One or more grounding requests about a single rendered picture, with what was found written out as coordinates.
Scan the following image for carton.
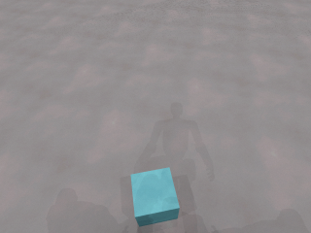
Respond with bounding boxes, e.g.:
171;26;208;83
130;167;180;227

